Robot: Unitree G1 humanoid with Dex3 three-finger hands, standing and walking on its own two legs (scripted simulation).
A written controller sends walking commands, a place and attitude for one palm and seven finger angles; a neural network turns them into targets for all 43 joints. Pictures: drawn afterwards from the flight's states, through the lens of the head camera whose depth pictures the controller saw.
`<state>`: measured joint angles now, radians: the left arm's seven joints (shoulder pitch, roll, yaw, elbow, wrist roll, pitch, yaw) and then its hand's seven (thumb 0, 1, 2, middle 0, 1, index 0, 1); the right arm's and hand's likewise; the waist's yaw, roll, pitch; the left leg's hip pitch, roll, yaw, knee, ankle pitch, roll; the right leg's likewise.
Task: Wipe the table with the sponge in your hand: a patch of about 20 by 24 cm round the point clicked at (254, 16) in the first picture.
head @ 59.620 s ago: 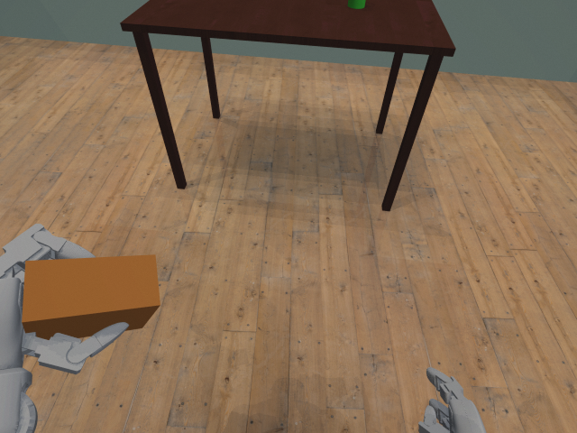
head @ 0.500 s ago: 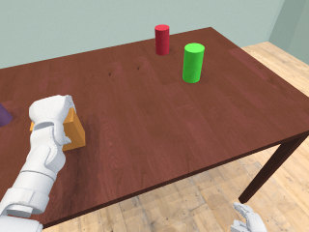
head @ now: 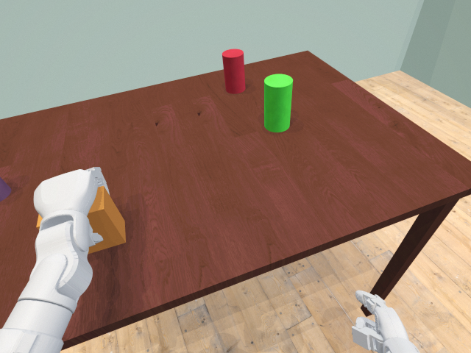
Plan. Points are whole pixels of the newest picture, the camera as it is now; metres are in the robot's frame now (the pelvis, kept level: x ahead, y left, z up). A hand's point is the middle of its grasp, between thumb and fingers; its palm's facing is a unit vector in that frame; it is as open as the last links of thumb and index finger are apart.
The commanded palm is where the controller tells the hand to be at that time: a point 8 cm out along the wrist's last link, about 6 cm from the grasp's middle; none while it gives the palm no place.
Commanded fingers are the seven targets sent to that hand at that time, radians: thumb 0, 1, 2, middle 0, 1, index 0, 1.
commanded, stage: wipe back along the first lane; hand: left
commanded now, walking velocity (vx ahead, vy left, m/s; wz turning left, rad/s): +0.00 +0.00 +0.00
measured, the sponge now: (90, 228) +0.30 +0.31 +0.06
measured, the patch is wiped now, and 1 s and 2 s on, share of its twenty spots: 1.00 1.00 1.00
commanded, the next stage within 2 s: lift the sponge slowly off the table in 0.68 s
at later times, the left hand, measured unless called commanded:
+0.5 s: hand (82, 241) +0.25 +0.27 +0.11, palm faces +0.10 -0.08 -0.99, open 9.8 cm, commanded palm +0.20 +0.26 +0.14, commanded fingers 0.00 0.10 1.30 -1.20 -1.60 -1.20 -1.60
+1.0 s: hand (80, 256) +0.22 +0.26 +0.11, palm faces +0.10 -0.10 -0.99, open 9.8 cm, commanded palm +0.18 +0.25 +0.15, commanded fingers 0.00 0.10 1.30 -1.20 -1.60 -1.20 -1.60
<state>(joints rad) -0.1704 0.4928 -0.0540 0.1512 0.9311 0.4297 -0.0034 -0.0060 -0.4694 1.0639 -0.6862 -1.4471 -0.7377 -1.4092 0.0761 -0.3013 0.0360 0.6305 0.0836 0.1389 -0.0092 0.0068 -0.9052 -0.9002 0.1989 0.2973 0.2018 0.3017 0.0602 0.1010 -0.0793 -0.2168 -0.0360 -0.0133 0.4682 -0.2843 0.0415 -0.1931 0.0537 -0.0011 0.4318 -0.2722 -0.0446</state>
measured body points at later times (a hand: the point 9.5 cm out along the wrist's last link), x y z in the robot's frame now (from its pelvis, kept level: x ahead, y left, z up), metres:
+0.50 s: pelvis -0.01 +0.00 +0.00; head -0.04 -0.05 +0.45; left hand +0.24 +0.27 +0.16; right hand +0.23 -0.22 -0.07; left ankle -0.03 +0.09 -0.74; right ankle -0.03 -0.10 -0.74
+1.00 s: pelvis -0.02 +0.00 +0.00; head -0.05 -0.05 +0.45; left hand +0.21 +0.26 +0.16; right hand +0.23 -0.21 -0.07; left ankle -0.03 +0.09 -0.74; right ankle -0.03 -0.10 -0.74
